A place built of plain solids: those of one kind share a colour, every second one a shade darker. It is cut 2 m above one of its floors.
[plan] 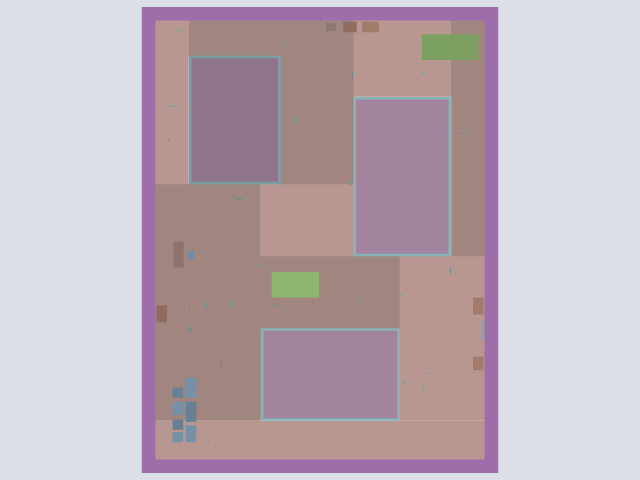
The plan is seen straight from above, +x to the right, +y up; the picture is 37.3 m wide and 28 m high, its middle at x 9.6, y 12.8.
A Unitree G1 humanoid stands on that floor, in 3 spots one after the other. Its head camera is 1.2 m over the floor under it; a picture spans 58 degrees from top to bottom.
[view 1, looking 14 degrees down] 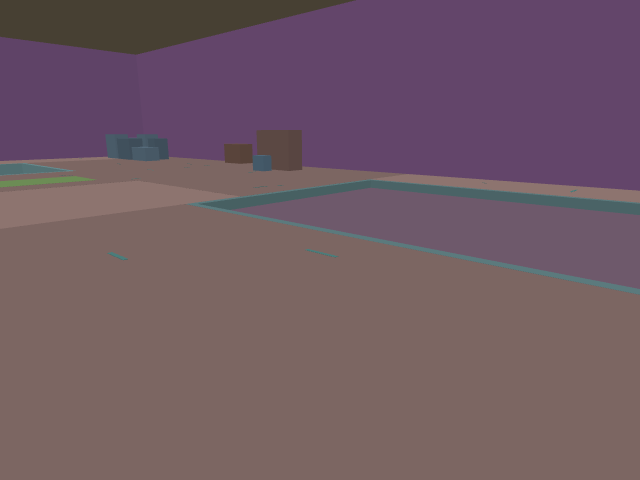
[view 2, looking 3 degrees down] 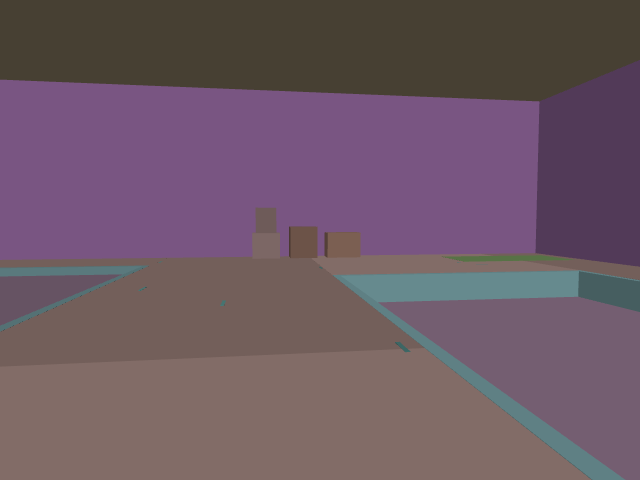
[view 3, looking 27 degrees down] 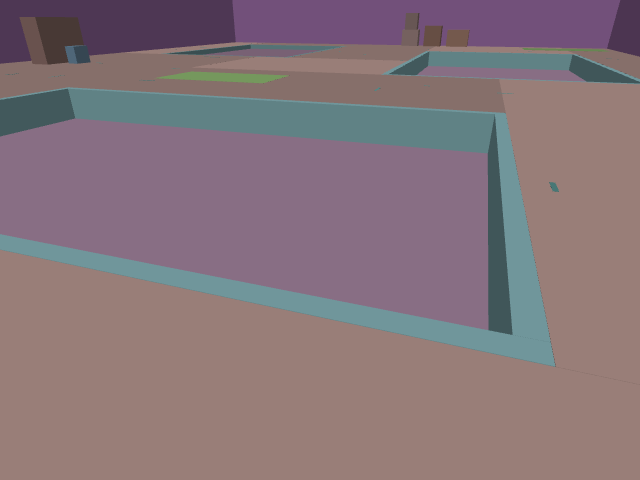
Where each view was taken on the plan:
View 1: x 11.28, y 22.70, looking -138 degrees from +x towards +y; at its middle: floor_deck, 4.96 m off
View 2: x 10.05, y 12.30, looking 82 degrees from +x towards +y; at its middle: wall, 13.45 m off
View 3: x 13.80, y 0.75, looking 109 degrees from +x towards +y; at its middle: floor_lift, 3.89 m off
